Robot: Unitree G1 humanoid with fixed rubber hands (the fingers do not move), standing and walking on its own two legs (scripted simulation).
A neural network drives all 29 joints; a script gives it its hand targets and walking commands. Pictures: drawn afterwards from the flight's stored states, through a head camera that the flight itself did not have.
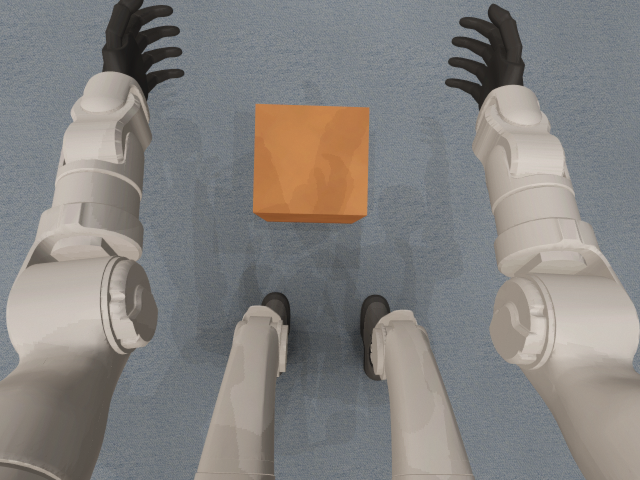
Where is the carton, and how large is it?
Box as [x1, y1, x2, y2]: [253, 104, 368, 223]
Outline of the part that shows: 256,104 253,212 267,221 351,223 366,215 368,107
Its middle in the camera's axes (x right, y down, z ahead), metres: -0.01 -0.15 +0.84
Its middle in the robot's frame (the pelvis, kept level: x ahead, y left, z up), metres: +0.51 +0.04 -0.52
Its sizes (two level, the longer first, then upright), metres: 0.210 0.200 0.250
